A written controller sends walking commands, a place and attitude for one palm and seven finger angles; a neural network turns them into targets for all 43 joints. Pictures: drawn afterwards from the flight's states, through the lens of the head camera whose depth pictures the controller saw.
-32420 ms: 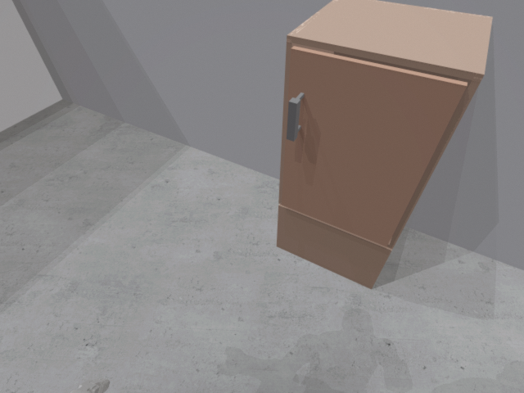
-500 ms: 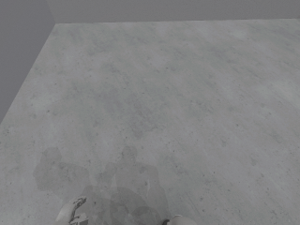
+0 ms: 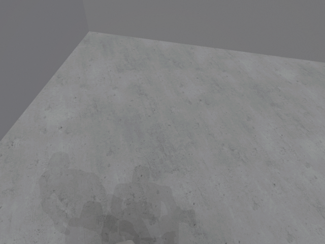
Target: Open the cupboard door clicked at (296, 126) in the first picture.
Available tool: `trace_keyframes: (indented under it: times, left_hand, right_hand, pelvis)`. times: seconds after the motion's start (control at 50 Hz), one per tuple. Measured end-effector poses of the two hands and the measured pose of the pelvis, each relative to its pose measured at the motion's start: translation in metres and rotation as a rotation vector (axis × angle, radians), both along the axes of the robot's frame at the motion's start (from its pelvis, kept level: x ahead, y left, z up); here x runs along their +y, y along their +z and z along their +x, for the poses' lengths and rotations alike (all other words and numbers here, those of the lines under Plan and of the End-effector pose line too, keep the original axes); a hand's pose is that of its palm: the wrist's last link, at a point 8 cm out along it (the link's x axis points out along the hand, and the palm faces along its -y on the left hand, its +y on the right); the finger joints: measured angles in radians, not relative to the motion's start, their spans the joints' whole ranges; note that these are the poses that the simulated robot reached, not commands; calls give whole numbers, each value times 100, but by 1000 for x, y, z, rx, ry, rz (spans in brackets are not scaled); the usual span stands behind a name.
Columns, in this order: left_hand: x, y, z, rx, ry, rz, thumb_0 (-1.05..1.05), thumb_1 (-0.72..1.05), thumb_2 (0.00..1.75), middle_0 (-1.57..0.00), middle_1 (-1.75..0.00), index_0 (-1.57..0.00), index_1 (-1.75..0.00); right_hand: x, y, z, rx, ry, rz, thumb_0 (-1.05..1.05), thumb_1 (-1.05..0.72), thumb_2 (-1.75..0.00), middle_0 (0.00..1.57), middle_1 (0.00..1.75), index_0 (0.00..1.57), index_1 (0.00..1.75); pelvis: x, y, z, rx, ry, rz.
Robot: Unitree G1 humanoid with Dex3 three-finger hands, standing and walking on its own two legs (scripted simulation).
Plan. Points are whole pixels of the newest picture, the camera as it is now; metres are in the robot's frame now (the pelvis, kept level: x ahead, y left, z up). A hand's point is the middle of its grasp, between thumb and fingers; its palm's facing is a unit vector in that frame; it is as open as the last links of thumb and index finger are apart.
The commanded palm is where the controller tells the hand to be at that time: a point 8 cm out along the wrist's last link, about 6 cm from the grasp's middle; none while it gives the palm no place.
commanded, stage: turn to face it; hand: left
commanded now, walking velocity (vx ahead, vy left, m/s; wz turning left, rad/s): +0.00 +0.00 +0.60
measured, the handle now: out of the picture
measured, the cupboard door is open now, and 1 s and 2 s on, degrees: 45 45 45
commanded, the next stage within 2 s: none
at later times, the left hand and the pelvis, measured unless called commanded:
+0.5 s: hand out of the picture +0.09 +0.17 -0.13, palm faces +0.25 -0.92 -0.30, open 7.4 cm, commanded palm none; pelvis +0.04 -0.06 +0.01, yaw +16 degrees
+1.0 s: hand out of the picture +0.00 +0.15 -0.15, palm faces +0.57 -0.77 -0.28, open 7.4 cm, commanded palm none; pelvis +0.07 -0.07 +0.01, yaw +35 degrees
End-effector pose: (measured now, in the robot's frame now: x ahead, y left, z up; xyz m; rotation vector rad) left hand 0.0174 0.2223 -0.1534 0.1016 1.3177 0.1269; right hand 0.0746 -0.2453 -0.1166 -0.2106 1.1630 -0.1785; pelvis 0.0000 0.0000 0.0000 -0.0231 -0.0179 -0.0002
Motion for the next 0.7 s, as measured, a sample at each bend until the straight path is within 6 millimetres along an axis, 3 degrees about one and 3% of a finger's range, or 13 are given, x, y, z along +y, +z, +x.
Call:
trace_keyframes:
  times: [0.08,0.24,0.34,0.44,0.58,0.7]
  left_hand:
    - [13,1,7,29,33,17,1,91,90,-20,-30,-20,-30]
    - [31,30,41,-57,88,82,1,91,90,-20,-30,-20,-30]
    - [26,42,58,-103,113,124,1,91,90,-20,-30,-20,-30]
    - [5,48,67,-166,151,170,1,91,90,-20,-30,-20,-30]
    - [-31,58,38,-120,245,172,1,90,90,-20,-30,-20,-30]
    - [-54,48,-2,-53,349,125,1,90,90,-20,-30,-20,-30]
  right_hand:
    - [5,1,15,21,40,-18,0,-91,-89,19,29,20,30]
    - [4,8,24,107,104,-5,0,-90,-89,20,29,20,30]
    - [-15,6,36,125,127,7,0,-90,-89,20,30,21,30]
    - [-46,-8,56,132,158,16,0,-90,-89,20,30,21,30]
    - [-68,-2,109,121,251,11,1,-91,-89,19,29,20,30]
    - [-46,6,168,75,395,3,1,-91,-90,19,29,20,30]
  pelvis:
    - [5,1,6,13,29,5]
    - [-4,18,16,56,106,-23]
    - [-24,20,24,70,167,-27]
    - [-53,11,34,82,236,8]
    - [-71,20,49,56,339,51]
    - [-76,21,58,48,422,76]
